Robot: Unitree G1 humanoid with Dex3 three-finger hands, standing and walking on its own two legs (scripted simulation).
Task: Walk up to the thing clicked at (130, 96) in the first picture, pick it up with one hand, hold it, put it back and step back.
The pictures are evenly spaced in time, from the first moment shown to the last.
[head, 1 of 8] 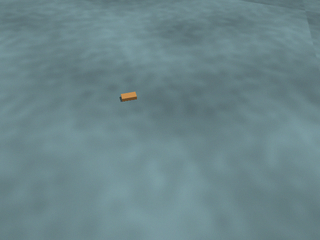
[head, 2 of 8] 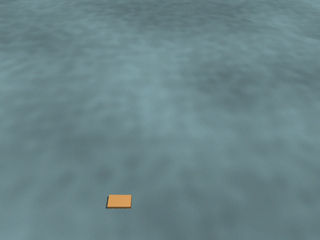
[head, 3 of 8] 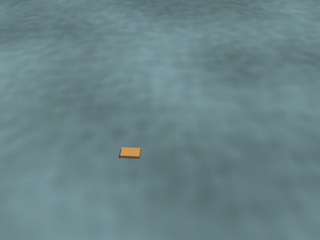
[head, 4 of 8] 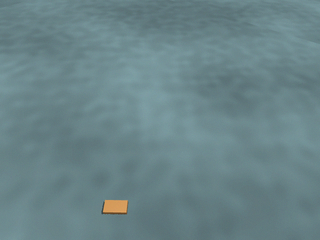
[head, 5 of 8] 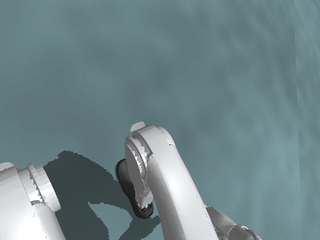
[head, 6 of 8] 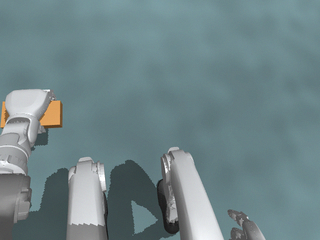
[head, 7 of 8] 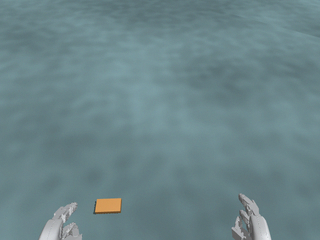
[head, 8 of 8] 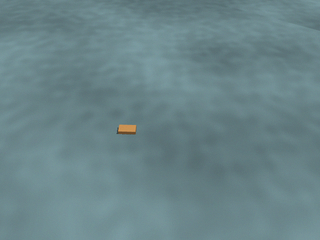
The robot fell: no
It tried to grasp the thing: yes
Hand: left
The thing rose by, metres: 0.69
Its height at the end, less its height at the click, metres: +0.00
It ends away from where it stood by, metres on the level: 0.01
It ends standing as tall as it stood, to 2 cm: yes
